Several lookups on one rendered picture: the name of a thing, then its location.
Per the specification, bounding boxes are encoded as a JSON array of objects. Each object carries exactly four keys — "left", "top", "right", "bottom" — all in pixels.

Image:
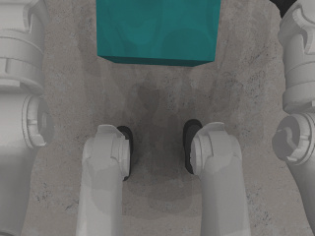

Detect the left robot forearm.
[{"left": 0, "top": 0, "right": 51, "bottom": 96}]

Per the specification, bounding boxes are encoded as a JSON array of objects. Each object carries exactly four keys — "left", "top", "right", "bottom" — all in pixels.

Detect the robot left shin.
[{"left": 82, "top": 124, "right": 124, "bottom": 166}]

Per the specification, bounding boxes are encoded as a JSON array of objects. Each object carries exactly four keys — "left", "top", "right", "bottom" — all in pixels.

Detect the robot right upper arm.
[{"left": 272, "top": 111, "right": 315, "bottom": 236}]

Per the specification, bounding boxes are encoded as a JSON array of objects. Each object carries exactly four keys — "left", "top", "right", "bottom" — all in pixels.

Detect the right robot hand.
[{"left": 270, "top": 0, "right": 297, "bottom": 18}]

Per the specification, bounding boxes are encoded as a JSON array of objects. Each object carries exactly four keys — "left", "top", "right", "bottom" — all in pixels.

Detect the right robot forearm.
[{"left": 277, "top": 0, "right": 315, "bottom": 115}]

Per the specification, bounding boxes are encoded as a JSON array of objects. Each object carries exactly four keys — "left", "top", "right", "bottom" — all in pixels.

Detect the robot left upper arm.
[{"left": 0, "top": 93, "right": 55, "bottom": 236}]

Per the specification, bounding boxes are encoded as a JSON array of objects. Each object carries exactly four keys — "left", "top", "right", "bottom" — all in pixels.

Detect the left robot foot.
[{"left": 116, "top": 126, "right": 134, "bottom": 182}]

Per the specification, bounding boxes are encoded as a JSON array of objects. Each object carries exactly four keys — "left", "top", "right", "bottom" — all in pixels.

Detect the carton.
[{"left": 95, "top": 0, "right": 221, "bottom": 67}]

